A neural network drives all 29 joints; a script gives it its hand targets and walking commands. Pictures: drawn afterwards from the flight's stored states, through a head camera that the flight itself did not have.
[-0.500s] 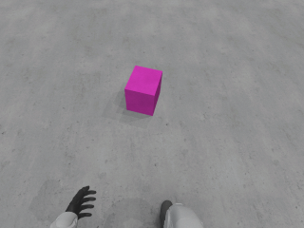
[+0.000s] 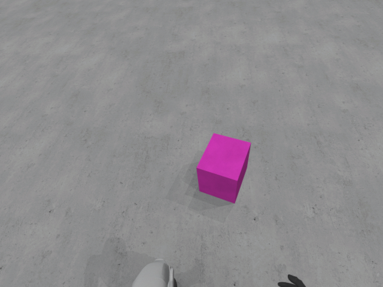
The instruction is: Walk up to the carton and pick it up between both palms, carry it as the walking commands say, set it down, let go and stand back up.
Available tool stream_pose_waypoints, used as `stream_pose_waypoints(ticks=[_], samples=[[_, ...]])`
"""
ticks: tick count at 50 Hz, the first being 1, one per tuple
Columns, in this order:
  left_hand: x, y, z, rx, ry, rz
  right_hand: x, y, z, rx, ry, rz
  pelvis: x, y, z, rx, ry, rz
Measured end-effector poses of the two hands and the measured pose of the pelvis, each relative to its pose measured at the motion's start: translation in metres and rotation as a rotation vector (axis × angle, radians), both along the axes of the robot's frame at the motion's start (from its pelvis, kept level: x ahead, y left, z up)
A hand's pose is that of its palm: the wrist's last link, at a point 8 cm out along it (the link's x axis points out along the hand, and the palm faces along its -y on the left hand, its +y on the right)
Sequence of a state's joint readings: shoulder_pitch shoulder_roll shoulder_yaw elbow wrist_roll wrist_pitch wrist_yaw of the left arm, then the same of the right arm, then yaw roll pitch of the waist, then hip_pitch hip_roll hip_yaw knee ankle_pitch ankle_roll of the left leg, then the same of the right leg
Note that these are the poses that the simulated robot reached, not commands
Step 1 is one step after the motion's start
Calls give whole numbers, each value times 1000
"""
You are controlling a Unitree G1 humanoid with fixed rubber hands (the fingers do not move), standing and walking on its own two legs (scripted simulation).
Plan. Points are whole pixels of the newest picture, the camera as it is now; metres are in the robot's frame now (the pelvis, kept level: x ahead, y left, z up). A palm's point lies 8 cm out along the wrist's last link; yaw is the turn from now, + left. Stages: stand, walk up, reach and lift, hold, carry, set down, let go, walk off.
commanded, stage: walk up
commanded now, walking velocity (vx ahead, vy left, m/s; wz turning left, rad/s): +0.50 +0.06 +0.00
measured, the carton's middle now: (224, 168) +0.82 -0.03 -0.66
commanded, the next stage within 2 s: none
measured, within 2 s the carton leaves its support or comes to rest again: neither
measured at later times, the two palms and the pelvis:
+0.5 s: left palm (122, 190) +0.37 +0.28 -0.14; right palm (293, 281) +0.17 -0.18 -0.12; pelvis +0.26 +0.05 +0.00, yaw +0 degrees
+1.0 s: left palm (129, 193) +0.36 +0.25 -0.14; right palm (280, 173) +0.47 -0.20 -0.16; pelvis +0.40 +0.02 -0.01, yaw +1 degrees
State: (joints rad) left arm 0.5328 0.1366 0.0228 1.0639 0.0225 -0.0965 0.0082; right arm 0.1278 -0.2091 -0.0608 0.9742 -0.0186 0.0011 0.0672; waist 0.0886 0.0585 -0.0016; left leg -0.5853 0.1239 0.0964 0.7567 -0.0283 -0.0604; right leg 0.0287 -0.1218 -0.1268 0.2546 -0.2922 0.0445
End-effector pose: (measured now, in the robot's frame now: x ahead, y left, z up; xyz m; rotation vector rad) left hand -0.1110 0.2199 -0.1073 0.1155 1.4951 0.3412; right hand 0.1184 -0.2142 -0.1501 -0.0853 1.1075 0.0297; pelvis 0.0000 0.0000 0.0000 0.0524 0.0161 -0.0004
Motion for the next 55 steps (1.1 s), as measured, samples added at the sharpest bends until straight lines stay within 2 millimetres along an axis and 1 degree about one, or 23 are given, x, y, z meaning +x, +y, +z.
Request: stream_pose_waypoints(ticks=[3, 6, 8, 10, 14, 17, 20, 22, 24, 27, 29, 31, 33, 35, 38, 40, 42, 44, 46, 48, 51, 53, 55], samples=[[33, 16, -15, -25, 15, 12, 46, 21, -2, -20, -14, 26, 36, 17, -10, -18, 10, 11], [65, 39, -38, -53, 60, 12, 96, 35, -7, -83, -45, 36, 77, 39, -27, -38, 15, 2], [98, 58, -49, -66, 78, -22, 112, 37, -5, -128, -53, 9, 97, 49, -31, -26, 2, 4], [147, 74, -51, -73, 39, -67, 105, 29, 3, -173, -8, -48, 116, 56, -24, -56, -1, 7], [268, 95, -48, -80, -127, -153, 65, 11, 27, -261, 162, -132, 160, 63, -7, -82, -8, 7], [348, 98, -43, -80, -230, -202, 42, 12, 39, -272, 269, -179, 191, 63, -1, -86, -12, 12], [405, 88, -40, -101, -276, -235, 34, 20, 42, -255, 342, -205, 220, 61, 2, -87, -10, 12], [438, 77, -38, -117, -303, -258, 37, 26, 40, -234, 382, -214, 237, 57, 2, -83, -7, 14], [469, 63, -36, -135, -332, -281, 47, 30, 35, -210, 406, -221, 254, 51, 0, -75, -4, 10], [509, 42, -36, -138, -353, -304, 75, 27, 21, -174, 417, -223, 280, 39, -6, -57, 3, 12], [531, 31, -38, -121, -355, -307, 102, 16, 9, -159, 407, -225, 301, 28, -12, -44, 8, 11], [547, 25, -43, -82, -363, -303, 131, -1, -8, -153, 399, -215, 324, 17, -23, -36, 6, 15], [547, 24, -41, -42, -349, -289, 165, -14, -19, -151, 382, -191, 337, 10, -26, -53, 0, 20], [531, 31, -34, -2, -303, -236, 202, -21, -20, -146, 344, -150, 348, 4, -22, -35, -6, 32], [494, 39, -20, 38, -200, -161, 260, -27, -15, -133, 273, -96, 364, 1, -10, -19, -12, 37], [471, 40, -13, 49, -136, -120, 294, -27, -12, -128, 229, -66, 373, 1, -5, -11, -16, 36], [453, 38, -8, 48, -84, -91, 320, -24, -9, -122, 196, -53, 381, 2, -1, -5, -24, 30], [445, 31, -8, 27, -44, -91, 341, -17, -7, -113, 156, -61, 387, 5, 0, -9, -28, 26], [448, 27, -13, -1, -36, -102, 352, -7, -5, -105, 138, -66, 390, 9, -1, -16, -30, 27], [459, 26, -21, -29, -53, -112, 355, 3, -6, -104, 144, -65, 393, 14, -3, -28, -30, 24], [483, 34, -37, -55, -98, -114, 348, 17, -7, -124, 168, -68, 399, 25, -9, -53, -31, 28], [502, 46, -47, -61, -134, -114, 340, 20, -6, -155, 181, -77, 399, 34, -14, -67, -29, 32], [517, 60, -51, -51, -167, -112, 330, 20, 0, -185, 185, -88, 395, 39, -15, -52, -32, 25]])
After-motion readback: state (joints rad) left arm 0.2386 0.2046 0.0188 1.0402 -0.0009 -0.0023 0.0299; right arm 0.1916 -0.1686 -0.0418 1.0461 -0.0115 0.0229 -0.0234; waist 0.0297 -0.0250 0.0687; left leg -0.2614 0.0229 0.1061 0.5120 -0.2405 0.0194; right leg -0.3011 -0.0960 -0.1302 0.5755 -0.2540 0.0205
